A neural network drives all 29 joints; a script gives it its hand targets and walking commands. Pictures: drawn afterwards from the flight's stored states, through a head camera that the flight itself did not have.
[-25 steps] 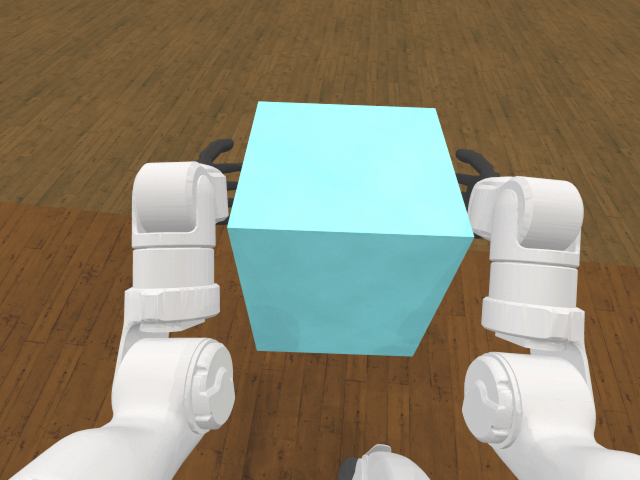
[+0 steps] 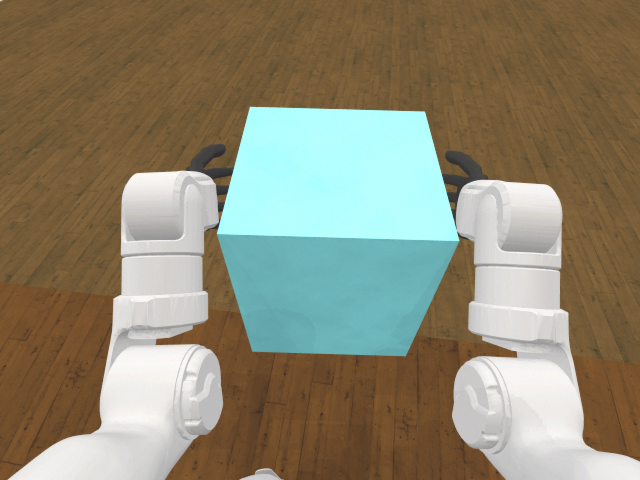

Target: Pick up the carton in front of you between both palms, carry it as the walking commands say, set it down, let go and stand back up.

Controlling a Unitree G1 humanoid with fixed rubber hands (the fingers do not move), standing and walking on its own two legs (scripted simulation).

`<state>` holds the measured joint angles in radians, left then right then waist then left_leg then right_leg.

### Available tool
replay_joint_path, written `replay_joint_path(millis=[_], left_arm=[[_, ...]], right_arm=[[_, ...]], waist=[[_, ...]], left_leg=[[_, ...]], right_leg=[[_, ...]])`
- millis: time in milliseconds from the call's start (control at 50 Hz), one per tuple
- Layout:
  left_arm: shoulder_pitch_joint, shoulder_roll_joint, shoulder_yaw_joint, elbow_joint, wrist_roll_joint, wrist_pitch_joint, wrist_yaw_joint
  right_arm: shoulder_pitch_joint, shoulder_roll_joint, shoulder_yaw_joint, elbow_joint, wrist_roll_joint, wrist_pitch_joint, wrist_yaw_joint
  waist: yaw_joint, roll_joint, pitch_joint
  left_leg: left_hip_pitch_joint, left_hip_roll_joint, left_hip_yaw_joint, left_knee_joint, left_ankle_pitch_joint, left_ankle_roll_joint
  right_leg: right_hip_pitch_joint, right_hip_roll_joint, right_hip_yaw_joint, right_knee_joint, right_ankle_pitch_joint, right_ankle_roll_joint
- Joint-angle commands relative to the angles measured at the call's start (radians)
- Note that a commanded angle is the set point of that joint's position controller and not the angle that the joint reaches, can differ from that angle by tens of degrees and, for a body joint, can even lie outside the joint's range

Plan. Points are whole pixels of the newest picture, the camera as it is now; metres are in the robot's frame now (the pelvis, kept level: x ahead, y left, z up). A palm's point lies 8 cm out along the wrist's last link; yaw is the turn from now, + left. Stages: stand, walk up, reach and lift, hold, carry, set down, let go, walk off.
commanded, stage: carry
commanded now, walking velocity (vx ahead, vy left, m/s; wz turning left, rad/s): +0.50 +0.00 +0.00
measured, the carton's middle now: (332, 239) +0.39 +0.00 +0.10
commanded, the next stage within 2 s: none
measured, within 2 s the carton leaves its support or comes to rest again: neither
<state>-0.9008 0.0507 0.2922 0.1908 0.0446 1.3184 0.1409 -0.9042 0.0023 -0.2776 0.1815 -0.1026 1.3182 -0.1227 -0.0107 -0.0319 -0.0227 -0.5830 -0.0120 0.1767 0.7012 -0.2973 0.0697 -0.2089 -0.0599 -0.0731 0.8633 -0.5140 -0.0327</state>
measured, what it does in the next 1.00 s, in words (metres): climbs: right foot 0.04 m higher, then left foot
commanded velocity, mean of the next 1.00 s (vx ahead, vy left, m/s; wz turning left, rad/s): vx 0.50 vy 0.00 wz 0.00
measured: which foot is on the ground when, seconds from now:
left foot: down 0.00-0.38, up 0.40-0.74, down 0.76-1.00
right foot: up 0.00-0.34, down 0.36-0.78, up 0.80-1.00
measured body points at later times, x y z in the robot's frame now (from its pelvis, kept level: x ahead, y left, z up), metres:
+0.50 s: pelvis +0.31 -0.04 +0.06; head +0.34 -0.04 +0.51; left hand +0.68 +0.14 +0.20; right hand +0.71 -0.16 +0.20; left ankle +0.23 +0.07 -0.56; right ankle +0.38 -0.12 -0.66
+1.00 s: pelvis +0.61 +0.00 +0.11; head +0.65 +0.01 +0.56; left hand +1.02 +0.12 +0.26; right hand +0.99 -0.18 +0.26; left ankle +0.61 +0.08 -0.63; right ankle +0.67 -0.13 -0.54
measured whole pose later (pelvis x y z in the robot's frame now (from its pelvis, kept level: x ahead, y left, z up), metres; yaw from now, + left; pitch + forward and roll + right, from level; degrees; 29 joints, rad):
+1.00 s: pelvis +0.61 +0.00 +0.11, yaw +0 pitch +4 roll -1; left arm -0.89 0.03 0.29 0.15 0.08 1.35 0.14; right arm -0.84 -0.02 -0.24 0.13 -0.03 1.33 -0.15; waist -0.09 -0.01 0.00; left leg -0.30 0.01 0.14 0.50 -0.41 0.03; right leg -0.72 -0.04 -0.03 1.13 -0.40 -0.04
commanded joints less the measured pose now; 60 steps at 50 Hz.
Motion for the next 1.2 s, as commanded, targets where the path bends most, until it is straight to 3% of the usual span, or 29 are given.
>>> replay_joint_path(millis=[0, 20, 40, 80, 180, 280, 320, 340, 360, 380, 400, 440, 480, 540, 600, 660, 680, 720, 740, 760, 780, 840, 880, 940, 1060, 1100, 1140, 1160, 1180], left_arm=[[-0.752, -1.126, -0.536, -0.039, -0.394, 0.009, -0.268], [-0.736, -1.101, -0.521, -0.052, -0.377, 0.006, -0.258], [-0.725, -1.092, -0.509, -0.062, -0.363, 0.005, -0.247], [-0.709, -1.069, -0.496, -0.09, -0.338, 0.003, -0.221], [-0.706, -1.008, -0.507, -0.138, -0.302, 0.017, -0.178], [-0.671, -1.03, -0.535, -0.035, -0.312, 0.032, -0.198], [-0.648, -1.063, -0.531, 0.031, -0.324, 0.024, -0.214], [-0.637, -1.075, -0.521, 0.06, -0.331, 0.015, -0.223], [-0.646, -1.077, -0.522, 0.065, -0.34, 0.004, -0.23], [-0.671, -1.098, -0.532, 0.047, -0.363, -0.011, -0.234], [-0.723, -1.131, -0.543, -0.015, -0.393, -0.012, -0.24], [-0.846, -1.193, -0.605, -0.147, -0.477, -0.027, -0.246], [-0.917, -1.219, -0.637, -0.242, -0.53, -0.032, -0.246], [-0.917, -1.201, -0.648, -0.3, -0.55, -0.026, -0.245], [-0.868, -1.158, -0.644, -0.279, -0.536, -0.008, -0.244], [-0.806, -1.122, -0.632, -0.193, -0.5, 0.006, -0.249], [-0.789, -1.114, -0.624, -0.16, -0.488, 0.008, -0.252], [-0.762, -1.113, -0.61, -0.093, -0.469, 0.008, -0.257], [-0.747, -1.109, -0.595, -0.062, -0.453, 0.009, -0.259], [-0.747, -1.12, -0.571, -0.04, -0.44, 0.013, -0.264], [-0.768, -1.12, -0.569, -0.026, -0.426, 0.011, -0.265], [-0.739, -1.127, -0.53, -0.029, -0.388, -0.003, -0.247], [-0.723, -1.12, -0.521, -0.062, -0.372, -0.006, -0.225], [-0.723, -1.093, -0.526, -0.116, -0.354, -0.005, -0.194], [-0.678, -1.034, -0.546, -0.097, -0.331, 0.024, -0.179], [-0.67, -1.038, -0.544, -0.053, -0.334, 0.03, -0.192], [-0.658, -1.049, -0.532, -0.003, -0.344, 0.028, -0.21], [-0.651, -1.062, -0.522, 0.019, -0.354, 0.025, -0.223], [-0.669, -1.064, -0.528, 0.023, -0.366, 0.011, -0.233]], right_arm=[[-0.725, 1.05, 0.562, -0.072, 0.453, -0.005, 0.213], [-0.784, 1.1, 0.598, -0.122, 0.501, -0.007, 0.22], [-0.852, 1.131, 0.623, -0.174, 0.544, -0.013, 0.226], [-0.937, 1.162, 0.646, -0.243, 0.602, -0.018, 0.232], [-0.885, 1.112, 0.623, -0.249, 0.601, 0.004, 0.231], [-0.762, 1.067, 0.575, -0.095, 0.521, 0.02, 0.239], [-0.729, 1.064, 0.55, -0.029, 0.49, 0.019, 0.243], [-0.718, 1.066, 0.542, -0.004, 0.478, 0.015, 0.245], [-0.732, 1.076, 0.531, -0.001, 0.468, 0.011, 0.247], [-0.749, 1.066, 0.517, -0.009, 0.451, 0.008, 0.247], [-0.765, 1.08, 0.515, -0.019, 0.444, 0.001, 0.24], [-0.755, 1.07, 0.503, -0.054, 0.432, -0.005, 0.221], [-0.737, 1.049, 0.492, -0.089, 0.41, -0.005, 0.196], [-0.706, 1.004, 0.5, -0.135, 0.384, -0.007, 0.168], [-0.676, 0.955, 0.509, -0.14, 0.358, 0.003, 0.155], [-0.638, 0.937, 0.519, -0.082, 0.346, 0.015, 0.162], [-0.634, 0.942, 0.521, -0.055, 0.348, 0.017, 0.168], [-0.616, 0.962, 0.518, 0.014, 0.359, 0.014, 0.184], [-0.594, 0.969, 0.51, 0.049, 0.37, 0.009, 0.192], [-0.587, 0.959, 0.5, 0.07, 0.367, -0.002, 0.198], [-0.603, 0.995, 0.506, 0.068, 0.387, -0.009, 0.205], [-0.797, 1.103, 0.578, -0.105, 0.498, -0.018, 0.225], [-0.892, 1.145, 0.613, -0.19, 0.564, -0.025, 0.231], [-0.894, 1.138, 0.621, -0.241, 0.591, -0.018, 0.231], [-0.783, 1.056, 0.595, -0.177, 0.545, 0.012, 0.225], [-0.754, 1.039, 0.58, -0.124, 0.519, 0.015, 0.227], [-0.733, 1.039, 0.567, -0.068, 0.494, 0.016, 0.228], [-0.738, 1.03, 0.555, -0.05, 0.48, 0.011, 0.227], [-0.727, 1.05, 0.544, -0.039, 0.462, 0.01, 0.227]], waist=[[-0.093, 0.196, -0.554], [-0.094, 0.059, -0.526], [-0.077, 0.011, -0.502], [-0.046, 0.058, -0.51], [-0.057, 0.127, -0.462], [-0.047, 0.199, -0.4], [0.035, 0.187, -0.461], [0.084, 0.134, -0.554], [0.107, -0.09, -0.667], [0.133, -0.294, -0.614], [0.106, -0.177, -0.549], [0.1, 0.005, -0.518], [0.08, -0.014, -0.534], [0.079, -0.06, -0.514], [0.087, -0.08, -0.482], [0.09, -0.096, -0.442], [0.082, -0.106, -0.43], [-0.011, -0.075, -0.494], [-0.065, 0.0, -0.581], [-0.093, 0.263, -0.696], [-0.113, 0.343, -0.606], [-0.066, 0.031, -0.478], [-0.036, 0.086, -0.492], [-0.044, 0.132, -0.477], [-0.057, 0.178, -0.415], [-0.027, 0.199, -0.417], [0.059, 0.164, -0.504], [0.102, 0.102, -0.561], [0.075, -0.162, -0.595]], left_leg=[[0.932, 0.354, -0.759, -0.293, 0.257, 0.276], [0.865, 0.338, -0.654, -0.244, 0.389, 0.244], [0.812, 0.319, -0.575, -0.248, 0.352, 0.196], [0.74, 0.284, -0.49, -0.296, 0.169, 0.144], [0.721, 0.291, -0.373, -0.369, 0.136, 0.167], [0.625, 0.236, -0.166, -0.349, 0.352, 0.088], [0.541, 0.204, -0.053, -0.116, 0.643, 0.034], [0.412, 0.179, -0.017, 0.06, 0.621, -0.013], [0.114, 0.097, -0.042, 0.348, 0.266, -0.077], [-0.149, -0.059, -0.114, 0.567, -0.248, -0.093], [-0.247, -0.006, -0.209, 0.726, -0.236, -0.056], [-0.273, 0.052, -0.23, 0.748, -0.177, -0.028], [-0.235, 0.077, -0.222, 0.654, -0.141, -0.014], [-0.25, 0.079, -0.173, 0.538, -0.168, -0.016], [-0.191, 0.098, -0.146, 0.288, -0.104, -0.031], [-0.025, 0.03, -0.034, 0.05, -0.04, -0.03], [0.049, -0.002, 0.009, -0.007, -0.038, -0.022], [0.38, -0.075, 0.098, -0.154, 0.044, 0.0], [0.671, -0.003, -0.021, -0.142, -0.005, 0.022], [0.914, 0.3, -0.582, -0.233, -0.224, 0.173], [0.935, 0.362, -0.876, -0.384, -0.063, 0.239], [0.784, 0.331, -0.585, -0.251, 0.311, 0.189], [0.724, 0.292, -0.48, -0.292, 0.187, 0.131], [0.715, 0.289, -0.41, -0.34, 0.143, 0.146], [0.652, 0.235, -0.187, -0.363, 0.335, 0.077], [0.657, 0.225, -0.142, -0.294, 0.498, 0.044], [0.577, 0.188, -0.041, -0.019, 0.692, -0.013], [0.4, 0.173, -0.058, 0.158, 0.47, -0.03], [0.084, 0.056, -0.077, 0.381, 0.078, -0.07]], right_leg=[[-0.617, 0.099, 0.123, 0.654, 0.027, -0.01], [-0.635, 0.064, 0.129, 0.666, 0.055, -0.02], [-0.637, 0.038, 0.129, 0.61, 0.076, -0.029], [-0.584, 0.013, 0.117, 0.498, 0.104, -0.032], [-0.641, -0.012, 0.043, 0.259, 0.099, -0.012], [-0.381, 0.065, -0.12, -0.132, 0.178, -0.028], [-0.062, 0.149, -0.217, -0.27, 0.242, -0.05], [0.226, 0.115, -0.143, -0.283, 0.237, -0.073], [0.498, -0.188, 0.392, -0.383, -0.023, -0.192], [0.549, -0.288, 0.769, -0.552, 0.1, -0.303], [0.525, -0.301, 0.706, -0.498, 0.231, -0.312], [0.417, -0.256, 0.507, -0.408, 0.473, -0.256], [0.372, -0.221, 0.394, -0.438, 0.345, -0.199], [0.346, -0.223, 0.326, -0.479, 0.294, -0.214], [0.306, -0.21, 0.222, -0.504, 0.34, -0.205], [0.245, -0.179, 0.118, -0.5, 0.443, -0.165], [0.22, -0.175, 0.093, -0.482, 0.471, -0.149], [0.13, -0.125, -0.031, -0.263, 0.694, -0.083], [-0.026, -0.1, -0.075, -0.066, 0.637, -0.034], [-0.321, 0.0, -0.05, 0.245, 0.369, 0.038], [-0.555, 0.127, 0.028, 0.425, -0.047, 0.036], [-0.665, 0.017, 0.116, 0.549, 0.06, -0.012], [-0.605, -0.002, 0.108, 0.441, 0.102, -0.013], [-0.622, 0.0, 0.065, 0.295, 0.108, -0.007], [-0.393, 0.037, -0.057, -0.19, 0.315, -0.01], [-0.269, 0.075, -0.108, -0.281, 0.348, -0.025], [0.07, 0.122, -0.182, -0.389, 0.349, -0.042], [0.311, 0.023, -0.073, -0.371, 0.261, -0.041], [0.482, -0.228, 0.41, -0.432, 0.153, -0.127]])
